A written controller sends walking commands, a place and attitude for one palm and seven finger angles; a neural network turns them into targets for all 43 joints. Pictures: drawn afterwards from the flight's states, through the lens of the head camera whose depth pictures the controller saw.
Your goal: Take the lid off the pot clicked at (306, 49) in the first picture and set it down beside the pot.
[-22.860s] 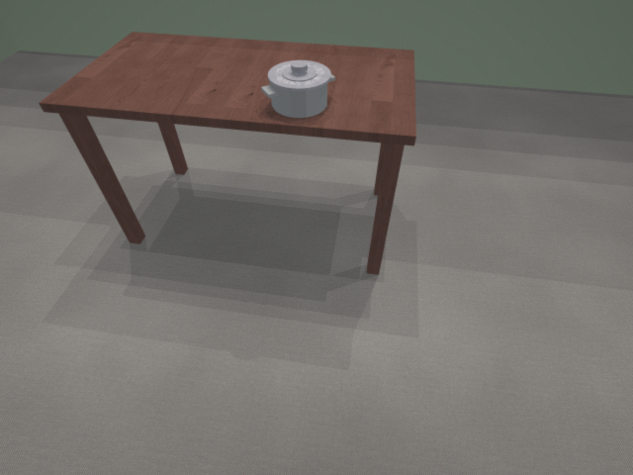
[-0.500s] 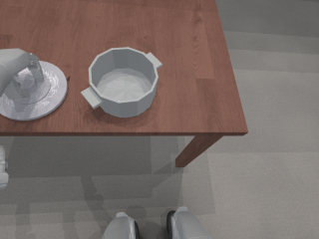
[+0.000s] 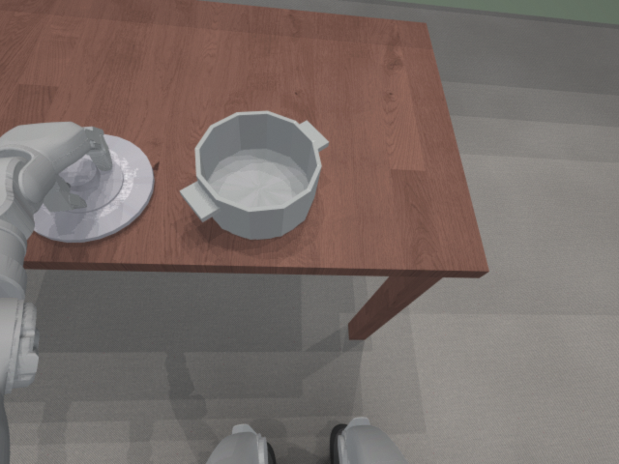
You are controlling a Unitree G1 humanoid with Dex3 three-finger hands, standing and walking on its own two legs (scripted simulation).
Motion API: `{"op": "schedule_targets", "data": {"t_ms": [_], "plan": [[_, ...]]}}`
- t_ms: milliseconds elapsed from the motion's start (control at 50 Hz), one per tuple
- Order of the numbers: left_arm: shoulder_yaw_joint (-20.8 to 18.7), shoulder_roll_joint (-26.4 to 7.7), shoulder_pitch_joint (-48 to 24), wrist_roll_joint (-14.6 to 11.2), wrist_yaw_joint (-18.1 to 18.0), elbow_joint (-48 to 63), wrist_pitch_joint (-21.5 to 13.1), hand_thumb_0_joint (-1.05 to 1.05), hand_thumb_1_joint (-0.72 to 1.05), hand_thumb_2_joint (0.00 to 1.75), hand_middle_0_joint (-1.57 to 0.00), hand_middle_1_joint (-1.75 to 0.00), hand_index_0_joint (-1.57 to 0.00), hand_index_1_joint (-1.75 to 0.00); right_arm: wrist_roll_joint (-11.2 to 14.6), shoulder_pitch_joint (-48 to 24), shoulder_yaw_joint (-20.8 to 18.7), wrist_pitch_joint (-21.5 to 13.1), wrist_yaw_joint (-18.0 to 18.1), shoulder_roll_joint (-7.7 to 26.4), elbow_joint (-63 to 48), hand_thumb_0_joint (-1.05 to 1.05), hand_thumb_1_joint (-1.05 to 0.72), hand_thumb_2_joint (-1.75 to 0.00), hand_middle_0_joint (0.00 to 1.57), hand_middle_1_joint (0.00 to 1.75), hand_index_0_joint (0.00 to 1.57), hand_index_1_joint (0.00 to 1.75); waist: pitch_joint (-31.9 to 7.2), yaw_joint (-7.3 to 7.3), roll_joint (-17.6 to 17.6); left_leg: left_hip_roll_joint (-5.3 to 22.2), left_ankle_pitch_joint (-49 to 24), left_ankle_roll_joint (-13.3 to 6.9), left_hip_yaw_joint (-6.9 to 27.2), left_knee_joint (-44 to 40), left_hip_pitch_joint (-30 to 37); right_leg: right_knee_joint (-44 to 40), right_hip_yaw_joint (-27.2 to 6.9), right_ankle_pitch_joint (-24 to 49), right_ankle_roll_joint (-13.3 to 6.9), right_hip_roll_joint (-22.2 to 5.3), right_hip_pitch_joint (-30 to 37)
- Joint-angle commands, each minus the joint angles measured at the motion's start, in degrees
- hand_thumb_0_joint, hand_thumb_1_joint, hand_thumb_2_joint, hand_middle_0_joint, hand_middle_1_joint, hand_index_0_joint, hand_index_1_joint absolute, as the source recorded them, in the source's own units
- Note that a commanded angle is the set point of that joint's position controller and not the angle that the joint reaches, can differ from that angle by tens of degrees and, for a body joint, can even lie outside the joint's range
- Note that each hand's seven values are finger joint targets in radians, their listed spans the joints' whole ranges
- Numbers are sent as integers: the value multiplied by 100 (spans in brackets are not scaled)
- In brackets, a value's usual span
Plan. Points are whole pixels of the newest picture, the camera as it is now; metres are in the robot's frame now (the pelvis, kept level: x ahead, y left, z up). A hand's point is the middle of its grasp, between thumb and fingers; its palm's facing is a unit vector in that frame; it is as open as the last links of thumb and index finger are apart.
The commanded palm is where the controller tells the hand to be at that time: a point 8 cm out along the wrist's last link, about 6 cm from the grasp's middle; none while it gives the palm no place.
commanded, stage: open the fingers wide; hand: left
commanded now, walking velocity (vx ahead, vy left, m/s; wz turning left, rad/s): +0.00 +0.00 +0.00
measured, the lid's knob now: (80, 174) +0.50 +0.30 -0.02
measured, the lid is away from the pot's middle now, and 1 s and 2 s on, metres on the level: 0.25 0.24 0.24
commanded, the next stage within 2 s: raise the empty hand in 0.44 s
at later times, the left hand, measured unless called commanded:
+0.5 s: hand (64, 193) +0.46 +0.30 +0.01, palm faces -0.48 -0.07 -0.87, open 11.0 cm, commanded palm +0.49 +0.28 +0.05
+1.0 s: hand (57, 170) +0.47 +0.29 +0.04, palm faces -0.47 -0.10 -0.88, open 11.0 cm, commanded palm +0.49 +0.29 +0.10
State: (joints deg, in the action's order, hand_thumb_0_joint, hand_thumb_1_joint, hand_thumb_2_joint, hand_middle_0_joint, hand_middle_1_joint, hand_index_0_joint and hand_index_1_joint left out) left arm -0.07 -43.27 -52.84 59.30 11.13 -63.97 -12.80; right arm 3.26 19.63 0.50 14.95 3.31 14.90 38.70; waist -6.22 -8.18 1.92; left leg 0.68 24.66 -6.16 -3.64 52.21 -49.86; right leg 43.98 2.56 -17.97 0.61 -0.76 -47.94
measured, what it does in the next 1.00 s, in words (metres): stands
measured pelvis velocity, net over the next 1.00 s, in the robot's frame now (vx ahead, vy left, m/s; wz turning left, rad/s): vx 0.01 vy -0.02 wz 0.01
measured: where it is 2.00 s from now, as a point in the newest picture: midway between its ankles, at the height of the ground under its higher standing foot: outside the picture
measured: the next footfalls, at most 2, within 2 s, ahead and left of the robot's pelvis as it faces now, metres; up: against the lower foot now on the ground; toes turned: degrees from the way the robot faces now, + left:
none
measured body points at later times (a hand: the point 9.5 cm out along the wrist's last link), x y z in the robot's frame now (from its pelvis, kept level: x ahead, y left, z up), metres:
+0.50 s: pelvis -0.01 -0.01 +0.00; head +0.13 +0.02 +0.43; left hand +0.48 +0.30 +0.06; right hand -0.01 -0.29 -0.11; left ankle -0.01 +0.04 -0.69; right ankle +0.02 -0.17 -0.69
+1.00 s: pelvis +0.01 -0.02 +0.01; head +0.12 +0.00 +0.45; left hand +0.49 +0.29 +0.09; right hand +0.00 -0.30 -0.10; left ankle -0.01 +0.04 -0.69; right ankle +0.02 -0.17 -0.69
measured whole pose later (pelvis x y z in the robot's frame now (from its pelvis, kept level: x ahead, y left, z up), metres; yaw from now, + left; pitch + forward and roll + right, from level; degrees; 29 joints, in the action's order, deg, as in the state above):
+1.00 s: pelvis +0.01 -0.02 +0.01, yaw +1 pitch +20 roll -4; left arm -0.8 -45.7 -53.2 58.4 14.8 -64.7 -13.0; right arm 4.4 20.1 1.3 12.6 5.0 15.1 39.6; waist -5.6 -8.4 1.7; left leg 1.0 23.0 -4.6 -3.3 47.6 -44.5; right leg 40.6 2.5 -17.1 1.5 -0.2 -43.2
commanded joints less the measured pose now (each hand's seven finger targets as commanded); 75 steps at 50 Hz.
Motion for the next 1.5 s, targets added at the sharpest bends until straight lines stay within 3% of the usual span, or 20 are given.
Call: {"op": "schedule_targets", "data": {"t_ms": [0, 120, 180, 260, 300, 340, 440, 500, 660, 720, 840, 900, 1000, 1040, 1100, 1180, 1240, 1340, 1440, 1480], "plan": [[-302, -1547, -2132, -61, -197, 876, -1, 0, 14, 58, -39, -96, -39, -96, -15, 957, -387, 1, 78, 1192, -160, 0, -90, -90, 20, 30, 20, 30, -2494, 20, 883, 125, -3608, 533, 797, -587, 3148, -313, 275, 838, -374, 461, 3], [-152, -1361, -2223, -66, -242, 672, 4, 0, 5, 53, -31, -94, -31, -94, 5, 935, -361, -48, 85, 1201, -149, 0, -90, -90, 20, 30, 20, 30, -2282, -66, 771, 120, -3303, 487, 797, -584, 2987, -300, 272, 720, -370, 454, -139], [-388, -1710, -2143, -45, -244, 684, -6, 0, 4, 53, -31, -93, -31, -93, 3, 958, -346, -77, 117, 1195, -186, 0, -90, -90, 20, 30, 20, 30, -2504, -9, 722, 60, -3238, 433, 689, -526, 2908, -276, 228, 874, -369, 458, 147], [-129, -1388, -2239, -67, -158, 577, -22, 0, 4, 53, -31, -93, -31, -93, 3, 929, -345, -99, 121, 1194, -136, 0, -90, -90, 20, 30, 20, 30, -2275, -96, 777, 96, -3149, 449, 732, -501, 2907, -267, 280, 673, -365, 470, -170], [-301, -1697, -2236, -42, -173, 586, -29, 0, 5, 53, -31, -93, -31, -93, 20, 961, -318, -103, 155, 1214, -192, 0, -90, -90, 20, 30, 20, 30, -2415, -78, 577, 36, -2886, 373, 675, -514, 2691, -252, 227, 752, -359, 461, 124], [-141, -1482, -2444, -56, -115, 799, -71, 0, 5, 53, -31, -94, -31, -94, 0, 962, -345, -125, 169, 1214, -153, 0, -90, -90, 20, 30, 20, 30, -2459, -101, 915, 83, -3080, 430, 727, -514, 2935, -236, 265, 685, -367, 451, -126], [-108, -1441, -2422, -70, -57, 745, -93, 0, 5, 52, -31, -94, -31, -94, 8, 995, -344, -135, 192, 1206, -132, 0, -90, -90, 20, 30, 20, 30, -2505, -131, 906, 89, -3058, 435, 753, -478, 2984, -209, 276, 611, -370, 464, -233], [-251, -1625, -2421, -88, -55, 801, -89, 0, 6, 51, -30, -95, -30, -95, 14, 1002, -346, -124, 209, 1213, -122, 0, -90, -90, 20, 30, 20, 30, -2571, -110, 740, 61, -2885, 374, 690, -464, 2817, -228, 241, 680, -364, 461, -39], [-523, -1970, -2710, -90, -70, 1403, -123, 0, 6, 50, -30, -95, -30, -95, -1, 1025, -354, -164, 270, 1164, -63, 0, -90, -90, 20, 30, 20, 30, -3015, -17, 1227, 103, -3623, 489, 726, -562, 3448, -321, 258, 997, -371, 448, 208], [-593, -2096, -2522, -146, -94, 973, -36, 0, 6, 50, -30, -95, -30, -95, 44, 988, -290, -189, 268, 1194, -92, 0, -90, -90, 20, 30, 20, 30, -2641, -4, 767, 37, -3099, 345, 588, -657, 2905, -411, 213, 1062, -351, 437, 537], [-566, -2079, -2468, -145, 35, 1140, -18, 0, 6, 50, -30, -95, -30, -95, 62, 974, -329, -241, 251, 1167, -115, 0, -90, -90, 20, 30, 20, 30, -2790, 67, 1020, 47, -3509, 407, 596, -779, 3341, -545, 207, 1233, -356, 421, 731], [-466, -2008, -2272, -220, 141, 818, 13, 0, 6, 50, -30, -95, -30, -95, 83, 936, -302, -247, 252, 1180, -123, 0, -90, -90, 20, 30, 20, 30, -2428, 7, 505, -8, -3050, 278, 472, -865, 2892, -656, 172, 1327, -319, 423, 990], [-488, -2130, -2490, -238, 278, 1115, -97, 0, 6, 50, -30, -95, -30, -95, 100, 913, -320, -286, 288, 1191, -114, 0, -90, -90, 20, 30, 20, 30, -2433, 40, 653, 0, -2991, 266, 475, -1010, 3106, -774, 148, 1278, -335, 390, 1101], [-481, -2075, -2536, -266, 341, 1336, -178, 0, 6, 50, -30, -95, -30, -95, 87, 896, -339, -300, 301, 1154, -98, 0, -90, -90, 20, 30, 20, 30, -2619, 88, 1094, 27, -3695, 357, 532, -1009, 3576, -791, 170, 1473, -361, 370, 1043], [-678, -2219, -2327, -357, 375, 1348, -190, 0, 6, 50, -30, -95, -30, -95, 87, 847, -360, -286, 293, 1160, -102, 0, -90, -90, 20, 30, 20, 30, -2621, 138, 768, 21, -3765, 316, 507, -1068, 3553, -893, 152, 1635, -333, 364, 1313], [-286, -1753, -2225, -424, 438, 960, -123, 0, 6, 50, -30, -95, -30, -95, 117, 777, -354, -284, 243, 1170, -38, 0, -90, -90, 20, 30, 20, 30, -2113, 75, 512, 12, -3451, 281, 439, -1163, 3355, -999, 160, 1559, -328, 359, 1248], [-418, -1958, -2577, -367, 466, 1593, -197, 0, 6, 50, -30, -95, -30, -95, 100, 737, -389, -292, 248, 1149, -60, 0, -90, -90, 20, 30, 20, 30, -2539, 150, 1029, 37, -4030, 367, 536, -1211, 3947, -1028, 152, 1689, -358, 337, 1318], [-233, -1747, -2461, -498, 525, 1103, -113, 0, 6, 50, -30, -95, -30, -95, 137, 659, -343, -317, 246, 1186, -49, 0, -90, -90, 20, 30, 20, 30, -1992, 98, 546, 18, -3441, 289, 484, -1384, 3555, -1151, 171, 1555, -332, 319, 1412], [-351, -1873, -2760, -451, 538, 1751, -129, 0, 6, 50, -30, -95, -30, -95, 106, 609, -386, -350, 233, 1128, -109, 0, -90, -90, 20, 30, 20, 30, -2519, 172, 1014, 37, -4200, 378, 587, -1421, 4254, -1214, 156, 1792, -350, 306, 1584], [-423, -1930, -2498, -509, 557, 1301, -78, 0, 6, 50, -30, -95, -30, -95, 131, 594, -351, -353, 226, 1165, -105, 0, -90, -90, 20, 30, 20, 30, -2197, 189, 557, 30, -3814, 316, 546, -1488, 3897, -1265, 170, 1735, -329, 302, 1690]]}}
